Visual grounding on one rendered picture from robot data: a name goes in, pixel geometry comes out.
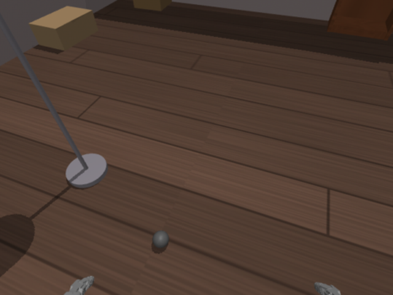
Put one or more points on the left robot hand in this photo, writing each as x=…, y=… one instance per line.
x=79, y=287

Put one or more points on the bookshelf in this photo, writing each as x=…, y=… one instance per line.
x=366, y=18

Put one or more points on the right robot hand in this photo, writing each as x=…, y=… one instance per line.
x=324, y=289

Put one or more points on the floor lamp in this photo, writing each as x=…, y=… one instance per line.
x=84, y=171

